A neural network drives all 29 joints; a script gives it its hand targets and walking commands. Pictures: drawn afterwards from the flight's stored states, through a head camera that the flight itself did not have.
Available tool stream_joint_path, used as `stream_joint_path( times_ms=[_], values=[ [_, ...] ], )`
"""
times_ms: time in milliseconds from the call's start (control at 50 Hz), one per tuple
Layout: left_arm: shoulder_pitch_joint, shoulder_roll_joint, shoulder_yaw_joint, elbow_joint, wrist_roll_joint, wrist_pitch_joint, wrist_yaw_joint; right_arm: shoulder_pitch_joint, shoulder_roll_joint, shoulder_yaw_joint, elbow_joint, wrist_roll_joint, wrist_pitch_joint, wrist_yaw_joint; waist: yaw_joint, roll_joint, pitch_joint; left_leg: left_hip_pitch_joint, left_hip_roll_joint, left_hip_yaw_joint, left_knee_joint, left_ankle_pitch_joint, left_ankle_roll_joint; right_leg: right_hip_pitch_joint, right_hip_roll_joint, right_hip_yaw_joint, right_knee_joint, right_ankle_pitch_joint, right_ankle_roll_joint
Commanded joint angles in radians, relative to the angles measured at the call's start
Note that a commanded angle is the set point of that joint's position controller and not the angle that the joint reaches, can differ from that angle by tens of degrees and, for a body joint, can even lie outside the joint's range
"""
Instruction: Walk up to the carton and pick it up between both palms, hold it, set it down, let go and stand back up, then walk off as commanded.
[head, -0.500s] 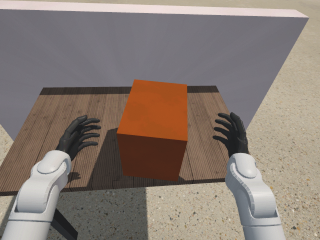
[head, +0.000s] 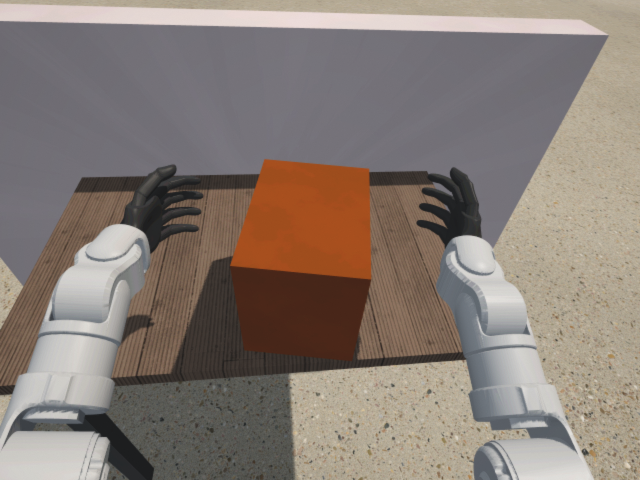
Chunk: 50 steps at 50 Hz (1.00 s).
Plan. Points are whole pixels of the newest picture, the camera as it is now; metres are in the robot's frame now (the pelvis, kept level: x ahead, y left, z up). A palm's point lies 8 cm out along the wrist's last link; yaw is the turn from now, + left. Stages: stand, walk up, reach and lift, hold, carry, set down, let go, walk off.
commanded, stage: reach and lift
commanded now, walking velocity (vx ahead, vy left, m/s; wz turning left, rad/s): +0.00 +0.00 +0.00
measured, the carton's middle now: (307, 258) +0.47 +0.01 +0.02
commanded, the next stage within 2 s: none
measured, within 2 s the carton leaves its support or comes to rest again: neither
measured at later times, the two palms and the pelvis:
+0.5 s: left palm (163, 178) +0.45 +0.19 +0.18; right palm (457, 202) +0.41 -0.17 +0.18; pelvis +0.00 +0.00 +0.00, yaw +0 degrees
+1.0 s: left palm (200, 216) +0.46 +0.16 +0.11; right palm (443, 252) +0.41 -0.18 +0.09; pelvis +0.01 -0.01 +0.00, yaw +0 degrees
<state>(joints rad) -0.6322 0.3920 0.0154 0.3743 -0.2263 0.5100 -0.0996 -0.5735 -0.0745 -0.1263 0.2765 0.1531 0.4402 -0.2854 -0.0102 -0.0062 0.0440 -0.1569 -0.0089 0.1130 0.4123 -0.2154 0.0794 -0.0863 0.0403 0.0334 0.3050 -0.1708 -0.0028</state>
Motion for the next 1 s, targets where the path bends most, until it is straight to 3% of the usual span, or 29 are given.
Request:
stream_joint_path(
  times_ms=[0, 20, 40, 80, 180, 200, 220, 240, 260, 320, 380, 400, 460, 500, 520, 580, 620, 660, 720, 740, 760, 780, 800, 820, 840, 860, 900, 940, 980],
  values=[
    [-0.612, 0.184, 0.104, -0.066, 0.017, -0.082, 0.029, -0.46, -0.141, -0.042, -0.011, 0.064, -0.082, 0.009, -0.147, 0.066, -0.46, 0.193, 0.074, -0.136, -0.036, 0.363, -0.093, 0.008, -0.022, -0.028, 0.011, 0.325, -0.011],
    [-0.638, 0.187, 0.097, -0.001, 0.008, -0.095, 0.028, -0.499, -0.137, -0.033, 0.006, 0.068, -0.082, 0.012, -0.139, 0.051, -0.437, 0.166, 0.074, -0.14, -0.044, 0.332, -0.092, 0.004, -0.023, -0.024, 0.01, 0.301, -0.011],
    [-0.682, 0.192, 0.094, 0.06, 0.014, -0.099, 0.027, -0.543, -0.137, -0.053, 0.064, 0.05, -0.08, 0.014, -0.151, 0.057, -0.428, 0.146, 0.067, -0.132, -0.053, 0.284, -0.085, -0.003, -0.032, -0.028, 0.0, 0.291, -0.01],
    [-0.727, 0.187, 0.087, 0.075, 0.012, -0.131, 0.041, -0.572, -0.129, -0.051, 0.088, 0.044, -0.096, 0.018, -0.149, 0.069, -0.475, 0.151, 0.076, -0.145, -0.06, 0.227, -0.088, 0.009, -0.026, -0.034, 0.0, 0.256, -0.012],
    [-0.808, 0.166, 0.056, 0.28, 0.011, -0.179, 0.052, -0.681, -0.137, -0.061, 0.242, 0.021, -0.12, 0.023, -0.176, 0.04, -0.47, 0.138, 0.071, -0.158, -0.06, 0.218, -0.09, -0.03, -0.025, -0.043, -0.003, 0.251, -0.012],
    [-0.819, 0.162, 0.046, 0.225, 0.007, -0.192, 0.06, -0.687, -0.138, -0.065, 0.208, 0.013, -0.137, 0.024, -0.182, 0.051, -0.54, 0.183, 0.078, -0.157, -0.05, 0.291, -0.097, -0.022, -0.018, -0.051, 0.004, 0.287, -0.01],
    [-0.835, 0.174, 0.053, 0.264, 0.008, -0.201, 0.064, -0.713, -0.139, -0.061, 0.216, 0.014, -0.141, 0.02, -0.168, 0.037, -0.55, 0.186, 0.071, -0.151, -0.04, 0.32, -0.091, -0.03, -0.019, -0.053, 0.001, 0.306, -0.007],
    [-0.849, 0.165, 0.048, 0.309, 0.019, -0.208, 0.068, -0.715, -0.146, -0.066, 0.275, 0.006, -0.143, 0.019, -0.182, 0.05, -0.537, 0.192, 0.07, -0.154, -0.032, 0.336, -0.101, -0.055, -0.016, -0.057, 0.003, 0.306, -0.006],
    [-0.871, 0.169, 0.048, 0.345, 0.018, -0.212, 0.068, -0.746, -0.141, -0.061, 0.3, 0.015, -0.149, 0.019, -0.171, 0.052, -0.515, 0.192, 0.073, -0.155, -0.034, 0.353, -0.101, -0.066, -0.015, -0.057, -0.005, 0.308, -0.008],
    [-0.889, 0.167, 0.047, 0.362, 0.023, -0.24, 0.073, -0.764, -0.145, -0.049, 0.328, 0.005, -0.167, 0.024, -0.163, 0.04, -0.576, 0.226, 0.069, -0.152, -0.018, 0.42, -0.098, -0.069, -0.008, -0.062, -0.003, 0.339, -0.006],
    [-0.925, 0.143, 0.011, 0.479, 0.011, -0.271, 0.068, -0.803, -0.129, -0.065, 0.421, 0.001, -0.183, 0.032, -0.173, 0.055, -0.548, 0.198, 0.072, -0.159, -0.026, 0.365, -0.104, -0.11, -0.01, -0.065, -0.014, 0.273, -0.011],
    [-0.921, 0.145, 0.016, 0.467, 0.005, -0.281, 0.071, -0.817, -0.136, -0.069, 0.383, -0.005, -0.195, 0.029, -0.172, 0.048, -0.592, 0.196, 0.073, -0.159, -0.023, 0.389, -0.104, -0.092, -0.012, -0.063, -0.009, 0.295, -0.01],
    [-0.894, 0.138, 0.007, 0.551, 0.02, -0.308, 0.066, -0.773, -0.124, -0.052, 0.485, -0.002, -0.205, 0.031, -0.168, 0.036, -0.563, 0.205, 0.069, -0.154, -0.018, 0.391, -0.105, -0.115, -0.007, -0.066, -0.014, 0.291, -0.014],
    [-0.905, 0.113, -0.017, 0.547, 0.01, -0.341, 0.063, -0.787, -0.119, -0.051, 0.482, -0.009, -0.231, 0.037, -0.179, 0.045, -0.569, 0.215, 0.079, -0.16, -0.008, 0.445, -0.112, -0.122, -0.003, -0.076, -0.015, 0.296, -0.014],
    [-0.887, 0.107, -0.023, 0.597, 0.02, -0.353, 0.056, -0.744, -0.118, -0.067, 0.537, -0.02, -0.236, 0.03, -0.187, 0.053, -0.521, 0.212, 0.073, -0.157, -0.01, 0.432, -0.117, -0.15, -0.002, -0.079, -0.013, 0.278, -0.012],
    [-0.876, 0.078, -0.043, 0.576, -0.002, -0.405, 0.054, -0.758, -0.092, -0.053, 0.491, -0.007, -0.277, 0.043, -0.18, 0.054, -0.593, 0.213, 0.079, -0.167, 0.002, 0.454, -0.115, -0.153, -0.002, -0.075, -0.01, 0.274, -0.02],
    [-0.877, 0.051, -0.062, 0.609, 0.0, -0.436, 0.054, -0.739, -0.081, -0.053, 0.529, -0.012, -0.288, 0.053, -0.174, 0.083, -0.577, 0.207, 0.082, -0.167, 0.003, 0.434, -0.115, -0.177, -0.007, -0.079, -0.009, 0.232, -0.028],
    [-0.853, 0.048, -0.051, 0.626, 0.001, -0.464, 0.05, -0.723, -0.069, -0.047, 0.509, -0.026, -0.305, 0.049, -0.162, 0.044, -0.571, 0.17, 0.079, -0.156, -0.005, 0.376, -0.107, -0.167, -0.011, -0.077, -0.006, 0.229, -0.026],
    [-0.863, 0.032, -0.056, 0.628, 0.01, -0.496, 0.056, -0.738, -0.082, -0.057, 0.497, -0.044, -0.343, 0.051, -0.166, 0.065, -0.618, 0.181, 0.084, -0.166, 0.019, 0.418, -0.12, -0.188, -0.005, -0.078, 0.005, 0.237, -0.026],
    [-0.824, 0.034, -0.031, 0.712, 0.024, -0.498, 0.055, -0.727, -0.066, -0.048, 0.525, -0.045, -0.347, 0.05, -0.142, 0.045, -0.572, 0.138, 0.08, -0.158, 0.014, 0.382, -0.112, -0.194, -0.007, -0.073, 0.01, 0.211, -0.021],
    [-0.824, 0.022, -0.041, 0.722, 0.023, -0.509, 0.053, -0.716, -0.055, -0.039, 0.521, -0.043, -0.356, 0.052, -0.143, 0.038, -0.591, 0.132, 0.077, -0.154, 0.014, 0.372, -0.106, -0.196, -0.008, -0.071, 0.008, 0.215, -0.025],
    [-0.825, 0.029, -0.031, 0.73, 0.03, -0.522, 0.054, -0.713, -0.053, -0.054, 0.54, -0.052, -0.364, 0.047, -0.151, 0.025, -0.593, 0.108, 0.073, -0.147, 0.018, 0.348, -0.108, -0.192, -0.013, -0.07, 0.018, 0.225, -0.02],
    [-0.819, 0.026, -0.021, 0.738, 0.035, -0.536, 0.053, -0.712, -0.037, -0.038, 0.522, -0.051, -0.377, 0.049, -0.134, 0.025, -0.616, 0.1, 0.071, -0.147, 0.024, 0.362, -0.104, -0.193, -0.013, -0.069, 0.027, 0.236, -0.016],
    [-0.826, 0.014, -0.028, 0.705, 0.042, -0.551, 0.056, -0.704, -0.047, -0.054, 0.527, -0.066, -0.394, 0.046, -0.142, 0.047, -0.668, 0.132, 0.076, -0.151, 0.041, 0.401, -0.111, -0.214, -0.01, -0.076, 0.035, 0.25, -0.018],
    [-0.828, 0.026, -0.008, 0.709, 0.054, -0.565, 0.061, -0.698, -0.055, -0.052, 0.529, -0.071, -0.414, 0.046, -0.128, 0.049, -0.689, 0.141, 0.079, -0.152, 0.056, 0.449, -0.119, -0.233, -0.002, -0.08, 0.042, 0.251, -0.013],
    [-0.806, 0.007, -0.012, 0.737, 0.058, -0.569, 0.059, -0.675, -0.047, -0.061, 0.563, -0.078, -0.423, 0.046, -0.144, 0.045, -0.67, 0.153, 0.079, -0.153, 0.068, 0.459, -0.12, -0.243, -0.004, -0.081, 0.042, 0.268, -0.015],
    [-0.789, 0.025, 0.028, 0.771, 0.079, -0.59, 0.051, -0.658, -0.013, -0.026, 0.54, -0.073, -0.446, 0.041, -0.108, 0.011, -0.689, 0.088, 0.062, -0.129, 0.076, 0.426, -0.104, -0.206, -0.017, -0.063, 0.063, 0.321, -0.005],
    [-0.793, 0.005, 0.033, 0.76, 0.094, -0.613, 0.048, -0.657, -0.009, -0.039, 0.546, -0.083, -0.477, 0.039, -0.115, 0.024, -0.719, 0.07, 0.06, -0.124, 0.082, 0.439, -0.104, -0.177, -0.017, -0.062, 0.077, 0.377, 0.0],
    [-0.763, 0.022, 0.075, 0.782, 0.128, -0.625, 0.05, -0.627, -0.021, -0.042, 0.558, -0.101, -0.498, 0.031, -0.102, 0.009, -0.722, 0.042, 0.054, -0.119, 0.078, 0.426, -0.095, -0.164, -0.019, -0.056, 0.091, 0.408, 0.016]
  ],
)
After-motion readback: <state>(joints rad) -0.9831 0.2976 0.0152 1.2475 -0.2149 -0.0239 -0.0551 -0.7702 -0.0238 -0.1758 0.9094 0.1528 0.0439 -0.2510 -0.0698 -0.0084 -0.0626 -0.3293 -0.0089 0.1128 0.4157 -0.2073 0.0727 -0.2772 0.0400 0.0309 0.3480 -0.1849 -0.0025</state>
